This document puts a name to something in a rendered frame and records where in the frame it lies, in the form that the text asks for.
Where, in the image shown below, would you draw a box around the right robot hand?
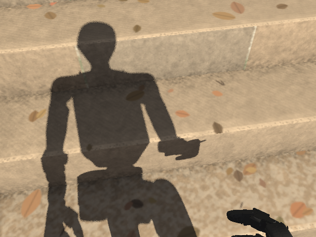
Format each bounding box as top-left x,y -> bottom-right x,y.
226,208 -> 293,237

